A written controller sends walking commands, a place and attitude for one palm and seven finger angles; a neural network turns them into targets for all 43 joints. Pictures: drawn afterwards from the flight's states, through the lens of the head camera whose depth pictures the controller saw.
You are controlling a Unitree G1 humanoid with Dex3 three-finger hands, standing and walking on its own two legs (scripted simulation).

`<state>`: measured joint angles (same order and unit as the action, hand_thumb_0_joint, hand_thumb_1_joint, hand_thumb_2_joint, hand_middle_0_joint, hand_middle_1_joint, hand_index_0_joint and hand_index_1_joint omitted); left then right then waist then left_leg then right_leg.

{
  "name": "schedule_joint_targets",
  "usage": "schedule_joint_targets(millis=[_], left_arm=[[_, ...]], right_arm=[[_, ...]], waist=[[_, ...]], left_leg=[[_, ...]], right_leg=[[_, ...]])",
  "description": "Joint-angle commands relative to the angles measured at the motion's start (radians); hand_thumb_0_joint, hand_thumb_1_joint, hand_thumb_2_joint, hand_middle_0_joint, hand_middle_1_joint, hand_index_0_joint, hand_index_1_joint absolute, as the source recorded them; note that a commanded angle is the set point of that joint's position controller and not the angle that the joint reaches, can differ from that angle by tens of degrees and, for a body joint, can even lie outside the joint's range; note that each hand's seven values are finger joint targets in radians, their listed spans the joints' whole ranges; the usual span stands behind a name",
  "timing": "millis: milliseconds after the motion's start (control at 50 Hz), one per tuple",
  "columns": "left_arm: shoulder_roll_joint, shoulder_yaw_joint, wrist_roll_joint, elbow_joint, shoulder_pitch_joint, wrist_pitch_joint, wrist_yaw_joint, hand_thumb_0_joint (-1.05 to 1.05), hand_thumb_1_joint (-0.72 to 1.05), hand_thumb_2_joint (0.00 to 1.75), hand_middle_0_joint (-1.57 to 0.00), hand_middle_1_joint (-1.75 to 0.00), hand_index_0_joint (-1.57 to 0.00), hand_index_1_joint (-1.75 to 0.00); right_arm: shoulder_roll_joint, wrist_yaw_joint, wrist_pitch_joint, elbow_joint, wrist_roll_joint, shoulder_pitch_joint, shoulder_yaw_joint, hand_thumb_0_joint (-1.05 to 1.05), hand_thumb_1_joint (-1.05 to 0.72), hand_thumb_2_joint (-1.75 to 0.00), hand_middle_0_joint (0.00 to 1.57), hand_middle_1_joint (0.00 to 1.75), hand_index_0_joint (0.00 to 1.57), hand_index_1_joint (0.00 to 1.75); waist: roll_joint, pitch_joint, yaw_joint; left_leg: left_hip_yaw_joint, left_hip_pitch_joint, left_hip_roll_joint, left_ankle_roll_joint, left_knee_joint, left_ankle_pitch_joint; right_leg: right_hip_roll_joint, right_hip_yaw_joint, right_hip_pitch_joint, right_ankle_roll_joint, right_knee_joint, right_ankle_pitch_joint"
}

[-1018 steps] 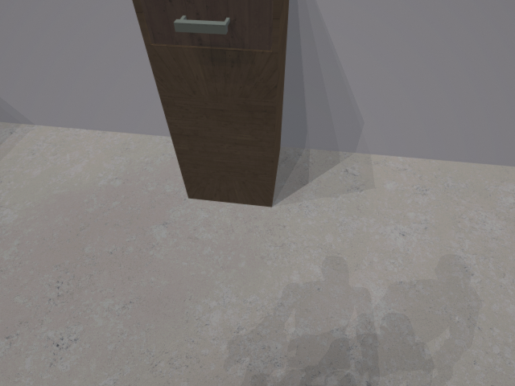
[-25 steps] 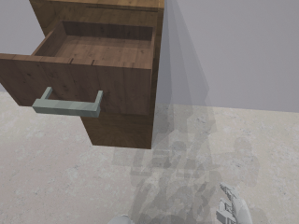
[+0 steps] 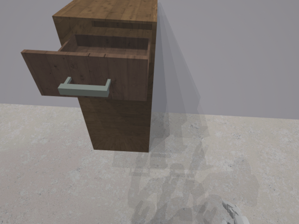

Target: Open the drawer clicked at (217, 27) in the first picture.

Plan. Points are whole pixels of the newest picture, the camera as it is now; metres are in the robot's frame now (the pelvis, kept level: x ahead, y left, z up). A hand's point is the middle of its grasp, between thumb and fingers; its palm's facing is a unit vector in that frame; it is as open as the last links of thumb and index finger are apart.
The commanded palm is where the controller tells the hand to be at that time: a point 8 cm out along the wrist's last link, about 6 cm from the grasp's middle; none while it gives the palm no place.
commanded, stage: stop stepping back and stand still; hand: left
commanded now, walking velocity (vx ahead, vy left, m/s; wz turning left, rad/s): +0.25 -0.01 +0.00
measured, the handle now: (86, 85) +0.50 +0.23 +0.12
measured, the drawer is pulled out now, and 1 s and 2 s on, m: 0.30 0.30 0.30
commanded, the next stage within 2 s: let the arm hang, fingers relaxed in 0.42 s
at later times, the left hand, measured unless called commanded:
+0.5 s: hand out of the picture +0.16 +0.26 +0.33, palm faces +0.64 -0.70 -0.31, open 7.4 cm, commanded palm none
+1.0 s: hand out of the picture -0.08 +0.21 -0.16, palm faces +0.07 -0.96 -0.26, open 7.0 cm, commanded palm none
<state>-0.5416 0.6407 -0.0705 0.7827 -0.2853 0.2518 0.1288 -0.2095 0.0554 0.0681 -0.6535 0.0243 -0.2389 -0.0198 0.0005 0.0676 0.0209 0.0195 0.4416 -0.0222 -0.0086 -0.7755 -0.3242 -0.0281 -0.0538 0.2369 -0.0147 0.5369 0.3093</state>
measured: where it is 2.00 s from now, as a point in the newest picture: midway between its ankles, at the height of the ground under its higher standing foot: outside the picture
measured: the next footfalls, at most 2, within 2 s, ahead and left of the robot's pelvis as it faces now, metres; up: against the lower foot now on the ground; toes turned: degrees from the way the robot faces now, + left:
left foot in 0.04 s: +0.05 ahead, +0.12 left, +0.00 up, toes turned +3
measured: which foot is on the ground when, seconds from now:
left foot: up 0.00-0.02, down 0.04-1.00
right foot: down 0.00-1.00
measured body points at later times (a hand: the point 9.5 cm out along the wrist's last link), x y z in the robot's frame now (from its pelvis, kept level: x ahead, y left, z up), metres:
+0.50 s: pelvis -0.02 +0.01 +0.00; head -0.04 +0.02 +0.45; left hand +0.13 +0.29 +0.34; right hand +0.14 -0.22 -0.09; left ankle +0.01 +0.12 -0.73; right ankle -0.03 -0.10 -0.73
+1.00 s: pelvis -0.02 +0.00 +0.01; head +0.01 +0.01 +0.46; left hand -0.08 +0.26 -0.14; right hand -0.05 -0.24 -0.15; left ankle +0.01 +0.12 -0.73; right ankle -0.04 -0.09 -0.73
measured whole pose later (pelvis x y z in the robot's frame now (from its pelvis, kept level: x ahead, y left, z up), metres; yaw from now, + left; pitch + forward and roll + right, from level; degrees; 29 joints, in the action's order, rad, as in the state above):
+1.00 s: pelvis -0.02 +0.00 +0.01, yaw +2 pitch -1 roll -1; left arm -0.23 0.04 0.00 -1.08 -0.37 -0.03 0.02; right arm -0.19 0.03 -0.04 -1.07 -0.01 -0.35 0.00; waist -0.01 -0.08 0.00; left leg 0.00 0.27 -0.01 0.00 -0.47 -0.19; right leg 0.02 -0.07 0.17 0.03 0.44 0.27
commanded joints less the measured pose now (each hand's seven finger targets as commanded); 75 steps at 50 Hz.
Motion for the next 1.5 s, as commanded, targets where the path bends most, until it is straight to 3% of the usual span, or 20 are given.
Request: schedule_joint_targets(millis=[0, 80, 160, 180, 240, 260, 340, 400, 440, 480, 500, 520, 560, 620, 680, 740, 800, 920, 1020, 1480], left_arm=[[-0.17, 0.051, 0.011, -0.025, 0.157, 0.011, 0.035, 0.0, 0.9, 0.9, -0.2, -0.3, -0.2, -0.3], [-0.177, 0.047, 0.03, 0.014, 0.256, 0.02, 0.037, 0.0, 0.9, 0.9, -0.2, -0.3, -0.2, -0.3], [-0.128, 0.011, 0.029, 0.098, 0.112, 0.011, 0.033, 0.0, 0.9, 0.9, -0.2, -0.3, -0.2, -0.3], [-0.142, 0.025, 0.027, 0.123, 0.092, 0.01, 0.032, 0.0, 0.9, 0.9, -0.2, -0.3, -0.2, -0.3], [-0.215, 0.094, 0.011, 0.164, 0.096, 0.021, 0.041, 0.0, 0.9, 0.9, -0.2, -0.3, -0.2, -0.3], [-0.199, 0.099, 0.012, 0.147, 0.097, 0.024, 0.045, 0.0, 0.9, 0.9, -0.2, -0.3, -0.2, -0.3], [-0.174, 0.07, 0.015, 0.058, 0.136, 0.022, 0.048, 0.0, 0.9, 0.9, -0.2, -0.3, -0.2, -0.3], [-0.18, 0.061, 0.024, -0.007, 0.224, 0.027, 0.046, 0.0, 0.9, 0.9, -0.2, -0.3, -0.2, -0.3], [-0.181, 0.049, 0.031, -0.036, 0.266, 0.023, 0.04, 0.0, 0.9, 0.9, -0.2, -0.3, -0.2, -0.3], [-0.156, 0.03, 0.032, -0.055, 0.209, 0.013, 0.033, 0.0, 0.9, 0.9, -0.2, -0.3, -0.2, -0.3], [0.191, -0.487, 0.076, -0.881, -0.122, -0.174, -0.107, 0.0, 0.9, 0.9, -0.2, -0.3, -0.2, -0.3], [0.279, -0.511, 0.1, -0.911, -0.184, -0.267, -0.127, 0.0, 0.9, 0.9, -0.2, -0.3, -0.2, -0.3], [0.298, -0.538, 0.106, -0.956, -0.119, -0.289, -0.131, 0.0, 0.9, 0.9, -0.2, -0.3, -0.2, -0.3], [0.195, -0.542, 0.112, -1.126, -0.017, -0.279, -0.131, 0.0, 0.9, 0.9, -0.2, -0.3, -0.2, -0.3], [0.156, -0.565, 0.102, -1.328, 0.036, -0.271, -0.118, 0.0, 0.9, 0.9, -0.2, -0.3, -0.2, -0.3], [0.177, -0.587, 0.083, -1.515, 0.062, -0.262, -0.111, 0.0, 0.9, 0.9, -0.2, -0.3, -0.2, -0.3], [0.25, -0.561, 0.082, -1.65, -0.043, -0.262, -0.108, 0.0, 0.9, 0.9, -0.2, -0.3, -0.2, -0.3], [0.24, -0.597, 0.077, -1.792, -0.065, -0.255, -0.108, 0.0, 0.9, 0.9, -0.2, -0.3, -0.2, -0.3], [0.235, -0.613, 0.074, -1.867, -0.087, -0.253, -0.1, 0.0, 0.9, 0.9, -0.2, -0.3, -0.2, -0.3], [0.296, -0.604, 0.075, -1.891, -0.065, -0.245, -0.085, 0.0, 0.9, 0.9, -0.2, -0.3, -0.2, -0.3]], right_arm=[[-0.144, 0.034, 0.066, 0.164, -0.016, 0.139, 0.053, 0.0, -0.9, -0.9, 0.2, 0.3, 0.2, 0.3], [-0.139, 0.03, 0.078, 0.176, -0.015, 0.122, 0.057, 0.0, -0.9, -0.9, 0.2, 0.3, 0.2, 0.3], [-0.134, 0.009, 0.099, 0.188, -0.015, 0.131, 0.054, 0.0, -0.9, -0.9, 0.2, 0.3, 0.2, 0.3], [-0.132, 0.005, 0.093, 0.193, -0.02, 0.131, 0.053, 0.0, -0.9, -0.9, 0.2, 0.3, 0.2, 0.3], [-0.114, -0.006, 0.073, 0.175, -0.019, 0.122, 0.056, 0.0, -0.9, -0.9, 0.2, 0.3, 0.2, 0.3], [-0.121, -0.005, 0.076, 0.166, -0.013, 0.124, 0.066, 0.0, -0.9, -0.9, 0.2, 0.3, 0.2, 0.3], [-0.116, 0.013, 0.065, 0.152, -0.023, 0.117, 0.046, 0.0, -0.9, -0.9, 0.2, 0.3, 0.2, 0.3], [-0.129, 0.018, 0.071, 0.16, -0.011, 0.12, 0.042, 0.0, -0.9, -0.9, 0.2, 0.3, 0.2, 0.3], [-0.117, 0.017, 0.083, 0.161, -0.016, 0.115, 0.043, 0.0, -0.9, -0.9, 0.2, 0.3, 0.2, 0.3], [-0.121, 0.009, 0.087, 0.166, -0.008, 0.128, 0.041, 0.0, -0.9, -0.9, 0.2, 0.3, 0.2, 0.3], [-0.31, -0.033, 0.131, -0.085, 0.013, 0.083, 0.108, 0.0, -0.9, -0.9, 0.2, 0.3, 0.2, 0.3], [-0.182, -0.04, 0.085, -0.109, -0.004, 0.02, 0.098, 0.0, -0.9, -0.9, 0.2, 0.3, 0.2, 0.3], [-0.145, -0.033, 0.031, -0.109, -0.02, 0.033, 0.067, 0.0, -0.9, -0.9, 0.2, 0.3, 0.2, 0.3], [-0.111, -0.041, -0.022, -0.107, -0.033, 0.056, 0.047, 0.0, -0.9, -0.9, 0.2, 0.3, 0.2, 0.3], [-0.121, -0.045, -0.062, -0.127, -0.054, 0.05, 0.057, 0.0, -0.9, -0.9, 0.2, 0.3, 0.2, 0.3], [-0.095, -0.043, -0.068, -0.198, -0.052, 0.005, 0.035, 0.0, -0.9, -0.9, 0.2, 0.3, 0.2, 0.3], [-0.088, -0.026, -0.064, -0.241, -0.057, 0.005, 0.04, 0.0, -0.9, -0.9, 0.2, 0.3, 0.2, 0.3], [-0.078, -0.02, -0.076, -0.328, -0.039, -0.09, 0.044, 0.0, -0.9, -0.9, 0.2, 0.3, 0.2, 0.3], [-0.069, -0.02, -0.085, -0.386, -0.033, -0.123, 0.042, 0.0, -0.9, -0.9, 0.2, 0.3, 0.2, 0.3], [0.003, -0.016, -0.077, -0.443, -0.043, -0.125, 0.043, 0.0, -0.9, -0.9, 0.2, 0.3, 0.2, 0.3]], waist=[[-0.045, -0.081, 0.008], [-0.313, -0.05, 0.014], [-0.209, 0.019, -0.007], [-0.146, 0.018, -0.002], [0.133, 0.027, -0.008], [0.145, 0.009, -0.011], [-0.051, -0.044, 0.017], [-0.269, -0.043, 0.009], [-0.197, -0.038, 0.004], [-0.143, -0.009, -0.01], [-0.09, 0.02, 0.035], [-0.082, 0.134, 0.008], [0.062, 0.099, -0.018], [0.388, -0.046, -0.012], [0.225, -0.107, 0.002], [-0.102, -0.09, 0.015], [-0.298, -0.055, -0.023], [-0.079, -0.045, -0.011], [-0.003, -0.118, -0.008], [-0.025, -0.165, -0.009]], left_leg=[[-0.063, -0.163, -0.062, 0.057, 0.357, -0.121], [-0.388, 0.002, -0.246, 0.124, 0.637, -0.472], [-0.169, 0.003, -0.154, 0.083, 0.485, -0.23], [-0.12, 0.033, -0.109, 0.063, 0.412, -0.189], [0.012, 0.072, -0.009, 0.017, 0.01, -0.061], [0.003, 0.042, -0.02, 0.017, -0.07, -0.082], [-0.035, -0.201, -0.056, 0.044, 0.298, -0.014], [-0.318, -0.117, -0.226, 0.105, 0.53, -0.203], [-0.348, -0.119, -0.258, 0.131, 0.537, -0.103], [-0.208, -0.122, -0.204, 0.101, 0.436, 0.091], [-0.13, -0.17, -0.119, 0.068, 0.164, 0.44], [-0.064, -0.266, -0.099, 0.039, 0.177, 0.703], [-0.118, -0.169, -0.134, 0.068, 0.217, 0.63], [-0.038, -0.054, -0.026, 0.025, 0.137, 0.229], [-0.021, -0.07, 0.014, 0.015, 0.09, -0.042], [-0.078, -0.217, -0.057, 0.022, 0.291, 0.303], [-0.139, -0.166, -0.098, 0.054, 0.393, 0.211], [-0.112, -0.24, -0.092, 0.05, 0.405, 0.178], [-0.083, -0.258, -0.08, 0.042, 0.41, 0.151], [-0.061, -0.244, -0.075, 0.03, 0.412, 0.24]], right_leg=[[-0.127, 0.101, 0.191, 0.079, -0.163, 0.272], [0.046, -0.03, 0.108, 0.02, 0.263, 0.158], [0.028, -0.031, -0.081, 0.042, -0.02, 0.084], [-0.003, 0.016, -0.115, 0.065, -0.098, 0.093], [-0.265, 0.378, -0.053, 0.188, -0.308, 0.239], [-0.289, 0.374, 0.006, 0.207, -0.324, 0.234], [-0.137, 0.146, 0.162, 0.119, -0.147, 0.161], [0.032, -0.009, 0.119, 0.024, 0.119, 0.1], [0.022, 0.015, 0.105, 0.018, 0.167, 0.091], [0.011, 0.014, 0.007, 0.019, -0.006, 0.001], [-0.045, 0.056, 0.118, 0.016, 0.133, -0.292], [-0.056, 0.073, 0.07, 0.016, 0.106, -0.382], [-0.032, 0.037, 0.053, 0.006, 0.093, -0.255], [-0.156, 0.126, 0.022, 0.07, -0.097, -0.429], [-0.187, 0.174, 0.015, 0.141, -0.119, -0.457], [-0.094, 0.117, 0.055, 0.08, -0.1, -0.198], [-0.044, 0.067, -0.054, 0.058, -0.115, -0.074], [-0.058, 0.073, -0.064, 0.072, -0.192, -0.103], [-0.067, 0.087, -0.012, 0.075, -0.244, -0.033], [-0.074, 0.096, -0.027, 0.069, -0.222, -0.139]])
